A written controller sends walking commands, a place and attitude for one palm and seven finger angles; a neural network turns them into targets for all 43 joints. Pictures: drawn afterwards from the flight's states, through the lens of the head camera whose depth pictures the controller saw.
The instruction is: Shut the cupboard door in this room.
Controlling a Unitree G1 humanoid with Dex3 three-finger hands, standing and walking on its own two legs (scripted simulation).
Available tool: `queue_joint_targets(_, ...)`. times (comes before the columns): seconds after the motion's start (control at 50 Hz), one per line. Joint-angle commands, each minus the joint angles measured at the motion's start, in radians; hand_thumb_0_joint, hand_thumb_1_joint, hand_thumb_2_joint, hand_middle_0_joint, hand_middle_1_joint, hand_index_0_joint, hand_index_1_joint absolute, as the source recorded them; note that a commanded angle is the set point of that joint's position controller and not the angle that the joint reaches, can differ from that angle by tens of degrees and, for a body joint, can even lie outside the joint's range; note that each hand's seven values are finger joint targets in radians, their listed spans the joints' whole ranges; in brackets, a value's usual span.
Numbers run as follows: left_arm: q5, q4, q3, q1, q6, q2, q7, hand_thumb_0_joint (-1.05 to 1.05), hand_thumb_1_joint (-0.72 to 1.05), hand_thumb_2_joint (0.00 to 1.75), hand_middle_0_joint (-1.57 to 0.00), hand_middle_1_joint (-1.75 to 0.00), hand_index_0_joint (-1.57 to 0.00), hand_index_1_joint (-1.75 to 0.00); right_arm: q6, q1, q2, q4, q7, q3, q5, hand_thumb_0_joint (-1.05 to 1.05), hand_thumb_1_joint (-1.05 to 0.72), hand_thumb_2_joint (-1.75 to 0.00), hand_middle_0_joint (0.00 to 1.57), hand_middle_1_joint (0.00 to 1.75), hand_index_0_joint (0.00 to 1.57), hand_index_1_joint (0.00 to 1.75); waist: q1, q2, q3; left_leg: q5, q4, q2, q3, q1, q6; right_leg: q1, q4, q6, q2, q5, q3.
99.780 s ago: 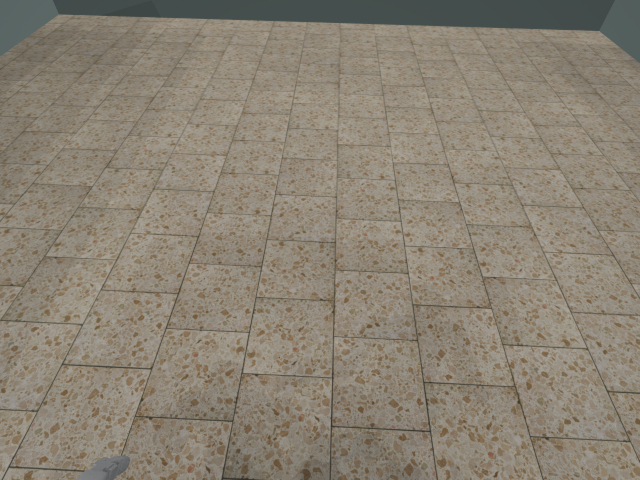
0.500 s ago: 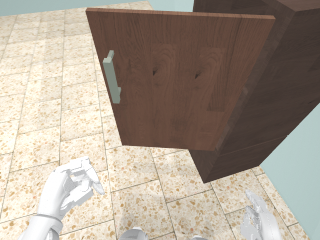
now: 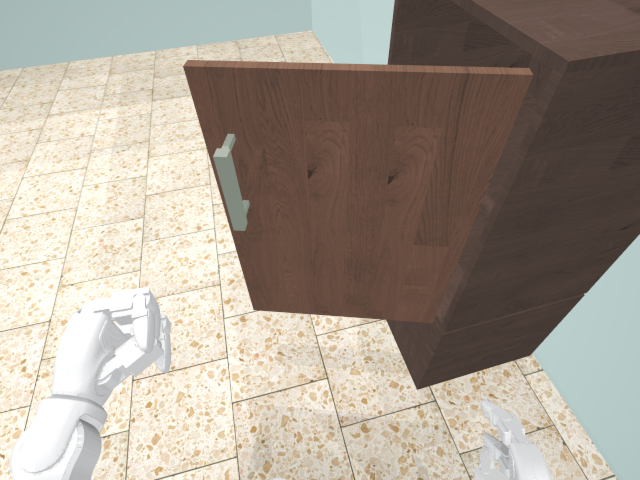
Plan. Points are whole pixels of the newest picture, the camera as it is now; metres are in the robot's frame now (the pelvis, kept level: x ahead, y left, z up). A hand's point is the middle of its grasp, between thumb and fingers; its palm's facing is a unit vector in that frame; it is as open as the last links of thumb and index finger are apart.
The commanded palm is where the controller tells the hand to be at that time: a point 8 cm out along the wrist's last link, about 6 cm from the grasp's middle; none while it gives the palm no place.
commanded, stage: raise the hand and make a fist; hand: left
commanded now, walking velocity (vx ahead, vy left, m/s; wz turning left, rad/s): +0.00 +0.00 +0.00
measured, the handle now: (235, 184) +0.51 +0.17 +0.09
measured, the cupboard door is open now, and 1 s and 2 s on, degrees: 69 69 69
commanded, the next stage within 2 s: bring the fist close to the handle in 0.28 s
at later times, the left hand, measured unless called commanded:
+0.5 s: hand (184, 363) +0.22 +0.17 +0.08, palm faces -0.03 -1.00 -0.05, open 3.1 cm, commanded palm +0.22 +0.22 +0.09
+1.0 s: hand (222, 272) +0.34 +0.15 +0.09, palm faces -0.02 -1.00 -0.05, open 3.1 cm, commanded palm +0.32 +0.20 +0.09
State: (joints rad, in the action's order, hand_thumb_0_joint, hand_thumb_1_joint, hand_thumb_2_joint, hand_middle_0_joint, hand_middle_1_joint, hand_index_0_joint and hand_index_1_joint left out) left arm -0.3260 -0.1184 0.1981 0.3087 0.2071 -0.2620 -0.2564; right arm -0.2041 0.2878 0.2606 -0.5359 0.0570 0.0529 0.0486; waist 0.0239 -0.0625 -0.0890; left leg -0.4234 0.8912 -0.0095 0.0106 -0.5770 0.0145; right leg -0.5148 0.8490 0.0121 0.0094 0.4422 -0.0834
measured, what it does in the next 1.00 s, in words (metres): stands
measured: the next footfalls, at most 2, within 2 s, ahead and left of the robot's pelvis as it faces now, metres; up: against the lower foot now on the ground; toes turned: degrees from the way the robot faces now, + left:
none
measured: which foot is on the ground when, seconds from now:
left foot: down 0.00-1.00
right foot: down 0.00-1.00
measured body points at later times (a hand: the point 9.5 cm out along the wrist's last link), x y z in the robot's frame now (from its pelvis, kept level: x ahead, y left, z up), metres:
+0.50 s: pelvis -0.01 -0.01 +0.00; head +0.01 -0.03 +0.45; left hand +0.22 +0.22 +0.09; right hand +0.17 -0.24 -0.07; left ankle +0.02 +0.11 -0.70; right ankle -0.01 -0.11 -0.70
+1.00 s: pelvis +0.00 +0.00 +0.00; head +0.04 -0.02 +0.45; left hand +0.33 +0.21 +0.10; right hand +0.14 -0.25 -0.09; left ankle +0.02 +0.11 -0.70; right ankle -0.01 -0.11 -0.70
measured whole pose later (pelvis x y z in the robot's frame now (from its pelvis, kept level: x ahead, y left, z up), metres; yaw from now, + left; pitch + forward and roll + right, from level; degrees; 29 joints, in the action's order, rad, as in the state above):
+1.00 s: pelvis +0.00 +0.00 +0.00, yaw -1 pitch +7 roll +0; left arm -0.21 0.27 0.13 -0.13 0.21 -0.23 -0.14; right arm -0.18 0.26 0.27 -0.61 0.04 0.03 0.04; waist -0.01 -0.04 -0.06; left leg -0.40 0.84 -0.01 -0.02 -0.57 0.01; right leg -0.53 0.83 0.01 0.01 0.42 -0.05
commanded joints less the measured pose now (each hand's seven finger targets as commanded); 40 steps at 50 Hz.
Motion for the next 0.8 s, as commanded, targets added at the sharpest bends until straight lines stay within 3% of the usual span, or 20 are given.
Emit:
queue_joint_targets(0.0, 0.003, -0.133, 0.022, -0.029, -0.022, -0.138, -0.056, 0.00, 0.90, 0.90, -1.30, -1.50, -1.30, -1.50, -0.073, -0.080, 0.126, 0.175, 0.012, -0.066, 0.010, 0.00, -0.90, -0.90, 0.20, 0.30, 0.20, 0.30, -0.005, 0.085, -0.096, 0.195, -0.141, 0.021, 0.026, 0.055, 0.011, 0.081, -0.152, 0.005, -0.010, -0.232, 0.066)
queue_joint_targets(0.06, -0.007, -0.243, 0.102, -0.076, 0.031, -0.175, -0.013, 0.00, 0.90, 0.90, -1.30, -1.50, -1.30, -1.50, -0.077, -0.089, 0.110, 0.184, 0.015, -0.065, -0.001, 0.00, -0.90, -0.90, 0.20, 0.30, 0.20, 0.30, 0.015, 0.068, -0.176, 0.231, -0.149, 0.023, 0.019, 0.094, 0.009, 0.110, -0.133, 0.003, -0.012, -0.262, 0.060)
queue_joint_targets(0.1, -0.013, -0.289, 0.155, -0.105, 0.089, -0.217, 0.034, 0.00, 0.90, 0.90, -1.30, -1.50, -1.30, -1.50, -0.078, -0.089, 0.103, 0.170, 0.015, -0.062, -0.008, 0.00, -0.90, -0.90, 0.20, 0.30, 0.20, 0.30, 0.021, 0.055, -0.174, 0.230, -0.143, 0.022, 0.019, 0.085, 0.006, 0.118, -0.125, 0.008, -0.017, -0.256, 0.066)
queue_joint_targets(0.16, -0.006, -0.254, 0.099, -0.097, 0.151, -0.138, 0.062, 0.00, 0.90, 0.90, -1.30, -1.50, -1.30, -1.50, -0.088, -0.092, 0.092, 0.149, 0.004, -0.061, -0.004, 0.00, -0.90, -0.90, 0.20, 0.30, 0.20, 0.30, 0.005, 0.004, -0.141, 0.207, -0.141, 0.021, 0.011, 0.090, 0.002, 0.071, -0.118, 0.010, -0.020, -0.233, 0.063)
queue_joint_targets(0.22, 0.009, -0.153, 0.015, -0.056, 0.127, -0.087, 0.027, 0.00, 0.90, 0.90, -1.30, -1.50, -1.30, -1.50, -0.088, -0.087, 0.107, 0.138, -0.002, -0.064, 0.002, 0.00, -0.90, -0.90, 0.20, 0.30, 0.20, 0.30, -0.020, 0.025, -0.076, 0.158, -0.132, 0.021, 0.006, 0.052, 0.004, 0.037, -0.145, 0.004, -0.013, -0.177, 0.077)
queue_joint_targets(0.26, 0.012, -0.115, -0.020, -0.030, 0.082, -0.080, -0.013, 0.00, 0.90, 0.90, -1.30, -1.50, -1.30, -1.50, -0.087, -0.081, 0.116, 0.146, 0.002, -0.067, 0.008, 0.00, -0.90, -0.90, 0.20, 0.30, 0.20, 0.30, -0.022, 0.039, -0.063, 0.129, -0.132, 0.023, 0.006, 0.040, 0.008, 0.036, -0.172, 0.000, -0.006, -0.132, 0.097)
queue_joint_targets(0.3, 0.012, -0.102, -0.017, -0.023, 0.038, -0.102, -0.039, 0.00, 0.90, 0.90, -1.30, -1.50, -1.30, -1.50, -0.085, -0.082, 0.121, 0.154, 0.007, -0.068, 0.011, 0.00, -0.90, -0.90, 0.20, 0.30, 0.20, 0.30, -0.020, 0.077, -0.049, 0.121, -0.129, 0.023, 0.012, 0.028, 0.013, 0.049, -0.193, -0.002, 0.002, -0.103, 0.117)
queue_joint_targets(0.32, 0.007, -0.137, -0.006, -0.034, 0.030, -0.113, -0.045, 0.00, 0.90, 0.90, -1.30, -1.50, -1.30, -1.50, -0.085, -0.089, 0.121, 0.164, 0.009, -0.068, 0.012, 0.00, -0.90, -0.90, 0.20, 0.30, 0.20, 0.30, -0.014, 0.065, -0.075, 0.126, -0.131, 0.025, 0.011, 0.039, 0.013, 0.058, -0.192, -0.004, 0.006, -0.105, 0.119)
queue_joint_targets(0.36, -0.001, -0.192, 0.054, -0.068, 0.033, -0.156, -0.030, 0.00, 0.90, 0.90, -1.30, -1.50, -1.30, -1.50, -0.085, -0.095, 0.117, 0.172, 0.017, -0.068, 0.006, 0.00, -0.90, -0.90, 0.20, 0.30, 0.20, 0.30, -0.004, 0.088, -0.122, 0.150, -0.132, 0.024, 0.012, 0.056, 0.014, 0.081, -0.183, -0.006, 0.003, -0.133, 0.112)
queue_joint_targets(0.4, -0.008, -0.230, 0.086, -0.223, 0.070, -0.188, 0.010, 0.00, 0.90, 0.90, -1.30, -1.50, -1.30, -1.50, -0.086, -0.100, 0.115, 0.154, 0.025, -0.060, -0.001, 0.00, -0.90, -0.90, 0.20, 0.30, 0.20, 0.30, -0.018, 0.087, -0.095, 0.135, -0.129, 0.021, 0.017, 0.051, 0.012, 0.060, -0.183, -0.004, -0.004, -0.102, 0.111)
queue_joint_targets(0.42, -0.004, -0.231, 0.082, -0.291, 0.090, -0.171, 0.028, 0.00, 0.90, 0.90, -1.30, -1.50, -1.30, -1.50, -0.089, -0.108, 0.107, 0.144, 0.025, -0.058, -0.002, 0.00, -0.90, -0.90, 0.20, 0.30, 0.20, 0.30, -0.025, 0.053, -0.112, 0.134, -0.131, 0.021, 0.019, 0.064, 0.012, 0.048, -0.173, -0.001, -0.006, -0.101, 0.105)
queue_joint_targets(0.48, 0.005, -0.137, 0.074, -0.328, 0.138, -0.134, 0.062, 0.00, 0.90, 0.90, -1.30, -1.50, -1.30, -1.50, -0.096, -0.099, 0.103, 0.111, 0.020, -0.058, 0.001, 0.00, -0.90, -0.90, 0.20, 0.30, 0.20, 0.30, -0.032, 0.050, -0.102, 0.113, -0.134, 0.018, 0.022, 0.067, 0.007, 0.012, -0.149, 0.004, -0.017, -0.093, 0.079)
queue_joint_targets(0.5, 0.015, -0.114, 0.036, -0.359, 0.137, -0.119, 0.058, 0.00, 0.90, 0.90, -1.30, -1.50, -1.30, -1.50, -0.097, -0.099, 0.107, 0.103, 0.018, -0.057, 0.001, 0.00, -0.90, -0.90, 0.20, 0.30, 0.20, 0.30, -0.042, 0.048, -0.104, 0.112, -0.130, 0.017, 0.022, 0.069, 0.010, 0.005, -0.148, 0.003, -0.018, -0.095, 0.082)
queue_joint_targets(0.52, 0.025, -0.090, -0.005, -0.383, 0.130, -0.093, 0.050, 0.00, 0.90, 0.90, -1.30, -1.50, -1.30, -1.50, -0.100, -0.100, 0.107, 0.098, 0.016, -0.056, 0.004, 0.00, -0.90, -0.90, 0.20, 0.30, 0.20, 0.30, -0.045, 0.002, -0.105, 0.101, -0.139, 0.018, 0.022, 0.077, 0.009, -0.005, -0.146, 0.005, -0.015, -0.092, 0.076)
queue_joint_targets(0.58, 0.046, 0.012, -0.063, -0.382, 0.062, -0.073, 0.014, 0.00, 0.90, 0.90, -1.30, -1.50, -1.30, -1.50, -0.097, -0.082, 0.119, 0.097, 0.016, -0.060, 0.010, 0.00, -0.90, -0.90, 0.20, 0.30, 0.20, 0.30, -0.046, 0.011, -0.120, 0.114, -0.154, 0.018, 0.024, 0.089, 0.012, 0.011, -0.154, 0.003, -0.011, -0.136, 0.070)
queue_joint_targets(0.6, 0.050, 0.057, -0.046, -0.375, 0.034, -0.097, 0.005, 0.00, 0.90, 0.90, -1.30, -1.50, -1.30, -1.50, -0.092, -0.075, 0.127, 0.095, 0.017, -0.061, 0.010, 0.00, -0.90, -0.90, 0.20, 0.30, 0.20, 0.30, -0.041, 0.053, -0.130, 0.132, -0.152, 0.017, 0.027, 0.077, 0.015, 0.034, -0.162, 0.002, -0.009, -0.152, 0.082)
queue_joint_targets(0.68, 0.043, 0.033, 0.011, -0.438, -0.013, -0.122, 0.023, 0.00, 0.90, 0.90, -1.30, -1.50, -1.30, -1.50, -0.072, -0.085, 0.122, 0.116, 0.014, -0.062, 0.005, 0.00, -0.90, -0.90, 0.20, 0.30, 0.20, 0.30, -0.008, 0.062, -0.220, 0.230, -0.170, 0.021, 0.018, 0.125, 0.010, 0.103, -0.139, 0.002, -0.006, -0.282, 0.058)
queue_joint_targets(0.7, 0.036, 0.044, 0.059, -0.437, -0.010, -0.157, 0.042, 0.00, 0.90, 0.90, -1.30, -1.50, -1.30, -1.50, -0.065, -0.087, 0.124, 0.114, 0.014, -0.062, 0.000, 0.00, -0.90, -0.90, 0.20, 0.30, 0.20, 0.30, 0.003, 0.092, -0.218, 0.253, -0.170, 0.018, 0.018, 0.119, 0.009, 0.126, -0.137, 0.003, -0.008, -0.307, 0.059)
queue_joint_targets(0.72, 0.035, 0.021, 0.057, -0.482, 0.004, -0.138, 0.060, 0.00, 0.90, 0.90, -1.30, -1.50, -1.30, -1.50, -0.060, -0.093, 0.115, 0.116, 0.012, -0.061, -0.002, 0.00, -0.90, -0.90, 0.20, 0.30, 0.20, 0.30, 0.000, 0.095, -0.242, 0.277, -0.172, 0.020, 0.013, 0.132, 0.009, 0.135, -0.129, 0.001, -0.008, -0.338, 0.054)
queue_joint_targets(0.78, 0.050, 0.034, 0.052, -0.564, 0.056, -0.111, 0.117, 0.00, 0.90, 0.90, -1.30, -1.50, -1.30, -1.50, -0.054, -0.094, 0.104, 0.097, 0.001, -0.061, -0.006, 0.00, -0.90, -0.90, 0.20, 0.30, 0.20, 0.30, -0.007, 0.056, -0.215, 0.270, -0.180, 0.015, 0.008, 0.147, 0.001, 0.098, -0.119, 0.005, -0.014, -0.322, 0.043)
